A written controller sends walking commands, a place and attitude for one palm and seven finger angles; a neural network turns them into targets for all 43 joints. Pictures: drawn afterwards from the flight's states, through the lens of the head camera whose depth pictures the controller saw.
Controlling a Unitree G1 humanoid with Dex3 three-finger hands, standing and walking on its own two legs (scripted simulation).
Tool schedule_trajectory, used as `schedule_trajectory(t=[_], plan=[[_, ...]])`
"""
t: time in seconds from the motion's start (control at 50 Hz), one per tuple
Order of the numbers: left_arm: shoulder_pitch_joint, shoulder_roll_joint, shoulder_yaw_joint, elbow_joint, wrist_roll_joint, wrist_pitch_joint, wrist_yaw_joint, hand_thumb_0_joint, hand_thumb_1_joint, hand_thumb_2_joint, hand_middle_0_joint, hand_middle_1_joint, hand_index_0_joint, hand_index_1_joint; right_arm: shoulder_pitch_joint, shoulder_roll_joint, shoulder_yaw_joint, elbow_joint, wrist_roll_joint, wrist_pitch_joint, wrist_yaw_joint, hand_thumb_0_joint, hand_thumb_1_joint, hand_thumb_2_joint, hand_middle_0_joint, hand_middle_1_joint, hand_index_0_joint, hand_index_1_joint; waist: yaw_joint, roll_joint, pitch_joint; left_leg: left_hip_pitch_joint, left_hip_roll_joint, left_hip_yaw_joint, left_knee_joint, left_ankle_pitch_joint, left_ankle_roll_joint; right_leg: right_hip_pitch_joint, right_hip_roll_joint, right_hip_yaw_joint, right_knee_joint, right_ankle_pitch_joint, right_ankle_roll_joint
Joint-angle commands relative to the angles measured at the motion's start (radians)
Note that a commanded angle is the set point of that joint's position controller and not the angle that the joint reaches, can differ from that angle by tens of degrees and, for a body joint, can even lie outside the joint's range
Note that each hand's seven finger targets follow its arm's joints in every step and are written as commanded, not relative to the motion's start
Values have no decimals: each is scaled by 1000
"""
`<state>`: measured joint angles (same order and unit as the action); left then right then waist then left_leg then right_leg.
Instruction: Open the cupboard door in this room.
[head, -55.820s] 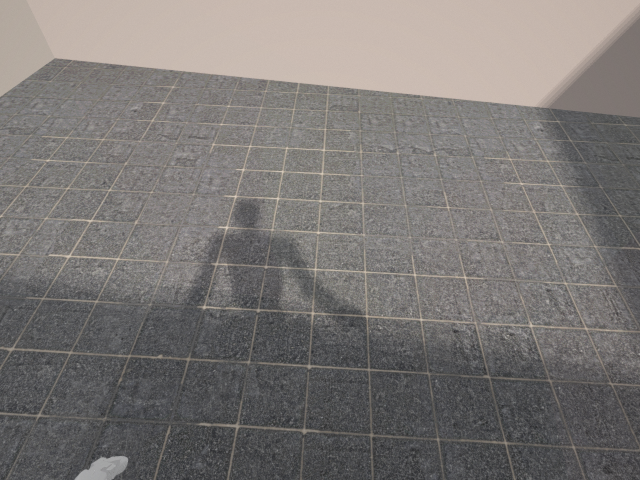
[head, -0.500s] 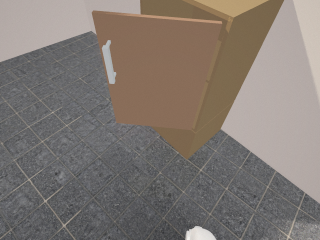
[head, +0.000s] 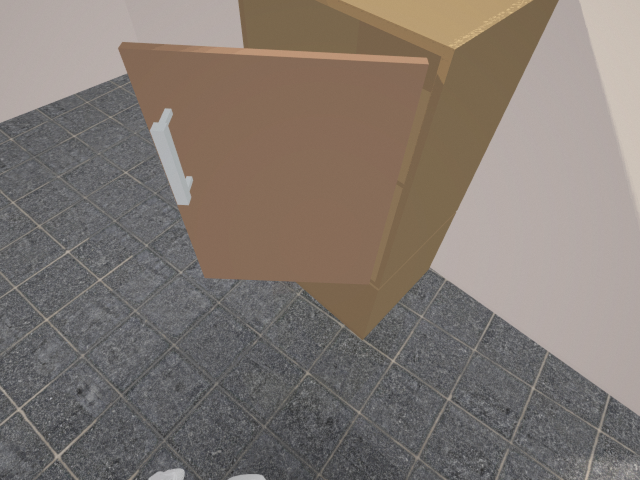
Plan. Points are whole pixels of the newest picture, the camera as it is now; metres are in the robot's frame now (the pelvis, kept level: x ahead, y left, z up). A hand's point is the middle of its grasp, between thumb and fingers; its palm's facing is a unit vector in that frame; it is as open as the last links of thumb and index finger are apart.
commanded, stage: come to a stop and stand still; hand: left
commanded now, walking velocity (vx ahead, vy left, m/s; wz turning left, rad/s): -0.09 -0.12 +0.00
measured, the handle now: (175, 159) +0.58 +0.26 +0.03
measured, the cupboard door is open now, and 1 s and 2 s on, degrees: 42 42 42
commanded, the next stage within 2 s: look again from close up in 0.68 s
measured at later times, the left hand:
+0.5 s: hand out of the picture -0.01 +0.17 -0.17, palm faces +0.03 -0.98 -0.22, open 7.4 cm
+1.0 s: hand out of the picture -0.04 +0.19 -0.17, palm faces +0.01 -0.98 -0.19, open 7.4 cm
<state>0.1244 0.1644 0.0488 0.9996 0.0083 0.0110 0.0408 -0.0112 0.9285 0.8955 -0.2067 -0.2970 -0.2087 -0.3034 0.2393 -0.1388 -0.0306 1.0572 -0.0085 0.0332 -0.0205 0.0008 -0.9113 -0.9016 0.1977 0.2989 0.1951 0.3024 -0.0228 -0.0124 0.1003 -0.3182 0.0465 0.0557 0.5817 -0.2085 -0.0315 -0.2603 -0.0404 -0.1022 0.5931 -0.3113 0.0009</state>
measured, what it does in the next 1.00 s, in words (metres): steps on the spot: right foot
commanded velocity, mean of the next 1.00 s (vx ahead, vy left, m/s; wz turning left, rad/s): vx -0.01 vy -0.02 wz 0.00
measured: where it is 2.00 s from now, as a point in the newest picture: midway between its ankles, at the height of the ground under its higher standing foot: outside the picture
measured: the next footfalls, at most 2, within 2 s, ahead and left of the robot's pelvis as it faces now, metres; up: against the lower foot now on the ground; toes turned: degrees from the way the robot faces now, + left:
right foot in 0.28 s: +0.04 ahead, -0.09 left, +0.00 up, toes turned -4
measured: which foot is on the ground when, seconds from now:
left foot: down 0.00-1.00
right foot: down 0.00-0.00, up 0.02-0.26, down 0.28-1.00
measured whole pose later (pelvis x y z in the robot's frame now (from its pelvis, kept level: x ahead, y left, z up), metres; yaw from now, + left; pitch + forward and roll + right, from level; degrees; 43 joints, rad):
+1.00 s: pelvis -0.04 +0.00 +0.01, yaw +0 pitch -1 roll -1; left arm 0.34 0.20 0.01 1.04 0.01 0.00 0.03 0.01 0.91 0.90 -0.20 -0.30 -0.20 -0.30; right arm 0.33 -0.14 0.01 1.08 -0.01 0.01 -0.01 0.00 -0.91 -0.90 0.20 0.30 0.20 0.30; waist -0.01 -0.03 0.02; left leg -0.34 0.02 0.02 0.50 -0.15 0.02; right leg -0.18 -0.01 -0.05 0.50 -0.30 0.01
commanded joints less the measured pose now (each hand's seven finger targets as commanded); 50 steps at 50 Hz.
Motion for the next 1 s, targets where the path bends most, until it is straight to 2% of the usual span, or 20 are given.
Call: schedule_trajectory(t=[0.0, 0.04, 0.06, 0.1, 0.18, 0.22, 0.24, 0.26, 0.28, 0.3, 0.32, 0.34, 0.36, 0.4, 0.44, 0.48, 0.54, 0.62, 0.7, 0.98], plan=[[79, 83, 17, -69, -4, 28, 6, 0, 900, 900, -200, -300, -200, -300, 97, -196, -48, -53, -22, -15, -19, 0, -900, -900, 200, 300, 200, 300, -2, 237, -123, 34, 319, -318, -264, 473, 223, -54, 27, 43, 290, -293, 9], [66, 86, 24, -61, 0, 36, -1, 0, 900, 900, -200, -300, -200, -300, 35, -194, -43, -78, -26, -20, -32, 0, -900, -900, 200, 300, 200, 300, 9, 249, -99, 20, 304, -310, -256, 439, 246, -113, 12, 128, 443, -294, 0], [80, 82, 22, -56, 1, 33, -6, 0, 900, 900, -200, -300, -200, -300, 5, -182, -38, -88, -27, -22, -34, 0, -900, -900, 200, 300, 200, 300, 21, 201, -105, 63, 291, -273, -223, 483, 246, -135, 10, 127, 428, -277, 2], [80, 79, 18, -53, -2, 30, -9, 0, 900, 900, -200, -300, -200, -300, 3, -202, -44, -95, -25, -22, -33, 0, -900, -900, 200, 300, 200, 300, 10, 151, -154, 140, 268, -235, -204, 522, 233, -127, 16, 111, 365, -247, 12], [116, 78, 8, -47, 1, 23, -16, 0, 900, 900, -200, -300, -200, -300, -1, -219, -51, -91, -19, -19, -23, 0, -900, -900, 200, 300, 200, 300, 2, 165, -183, 154, 244, -211, -211, 388, 205, -26, 21, 62, 114, -173, 9], [190, 90, 8, -20, 4, 13, -14, 0, 900, 900, -200, -300, -200, -300, -26, -217, -51, -91, -6, -17, -18, 0, -900, -900, 200, 300, 200, 300, 31, 115, -198, 123, 194, -174, -159, 263, 152, 89, 21, 56, -122, 22, 4], [279, 92, -16, -20, 17, -7, 22, 0, 900, 900, -200, -300, -200, -300, -101, -231, -55, -161, 16, -31, -16, 0, -900, -900, 200, 300, 200, 300, 80, 1, -158, 173, 145, -61, 42, 329, 78, -17, -36, 162, -297, 174, 12], [236, 163, 5, -49, 31, -29, 23, 0, 900, 900, -200, -300, -200, -300, -69, -175, -38, -208, 2, -38, -4, 0, -900, -900, 200, 300, 200, 300, 29, -57, -137, 29, 53, -17, 129, 185, 36, 103, -142, 238, -238, 651, -16], [183, 204, 3, -91, 29, -37, 12, 0, 900, 900, -200, -300, -200, -300, -14, -102, -26, -215, 1, -42, 7, 0, -900, -900, 200, 300, 200, 300, -7, -132, -196, -30, -6, -11, 78, -119, 18, 125, -225, 286, -144, 720, -91], [179, 178, 2, -100, 25, -46, 17, 0, 900, 900, -200, -300, -200, -300, -44, -126, -29, -208, -8, -31, 8, 0, -900, -900, 200, 300, 200, 300, 8, -207, -202, -50, -23, -6, 109, -136, 28, 179, -173, 242, -108, 797, -111], [199, 172, 4, -103, 23, -48, 21, 0, 900, 900, -200, -300, -200, -300, -48, -121, -31, -218, -5, -29, 7, 0, -900, -900, 200, 300, 200, 300, 19, -243, -201, -68, -30, -8, 117, -149, 38, 195, -171, 247, -90, 822, -120], [209, 169, 2, -107, 22, -48, 23, 0, 900, 900, -200, -300, -200, -300, -57, -118, -30, -222, -3, -28, 7, 0, -900, -900, 200, 300, 200, 300, 21, -215, -184, -58, -34, -11, 106, -145, 44, 175, -172, 252, -84, 805, -127], [190, 177, 0, -116, 22, -45, 22, 0, 900, 900, -200, -300, -200, -300, -47, -114, -26, -214, -2, -26, 7, 0, -900, -900, 200, 300, 200, 300, 6, -121, -160, -6, -37, -2, 48, -88, 45, 130, -159, 231, -80, 718, -126], [177, 175, -7, -125, 14, -32, 17, 0, 900, 900, -200, -300, -200, -300, -24, -123, -22, -198, -2, -28, 9, 0, -900, -900, 200, 300, 200, 300, -5, -49, -100, 114, -5, -35, -31, 70, 56, -33, -104, 197, -109, 346, -81], [181, 165, -11, -127, 17, -15, 13, 0, 900, 900, -200, -300, -200, -300, -26, -145, -21, -190, -7, -25, 12, 0, -900, -900, 200, 300, 200, 300, 3, 23, 8, 61, 30, -87, -80, -50, 67, -131, -57, 183, -173, -59, -62], [205, 161, -15, -116, 18, -14, 8, 0, 900, 900, -200, -300, -200, -300, -31, -152, -18, -186, -11, -24, 13, 0, -900, -900, 200, 300, 200, 300, 15, 44, 67, -6, 28, -115, -119, -147, 71, -146, -39, 189, -211, -190, -59], [213, 169, -14, -106, 16, -16, 1, 0, 900, 900, -200, -300, -200, -300, 6, -150, -13, -172, -13, -25, 14, 0, -900, -900, 200, 300, 200, 300, 8, -17, 37, 2, 7, -99, -104, -187, 60, -166, -59, 209, -248, -284, -70], [232, 153, -12, -101, 12, -13, -1, 0, 900, 900, -200, -300, -200, -300, 52, -143, -5, -144, -17, -33, 10, 0, -900, -900, 200, 300, 200, 300, 13, 52, -12, -25, 27, -144, -159, -212, 71, -107, -34, 170, -207, -235, -60], [254, 138, -16, -77, 11, -18, -3, 0, 900, 900, -200, -300, -200, -300, 67, -143, -1, -121, -14, -41, 7, 0, -900, -900, 200, 300, 200, 300, 23, 33, -22, -60, 38, -162, -192, -214, 73, -50, -32, 160, -207, -182, -56], [279, 119, -31, 17, 9, -32, -5, 0, 900, 900, -200, -300, -200, -300, 85, -141, 7, -26, -3, -57, 2, 0, -900, -900, 200, 300, 200, 300, 27, 35, -44, 24, 53, -155, -227, -73, 70, 6, -46, 143, -225, -7, -40]])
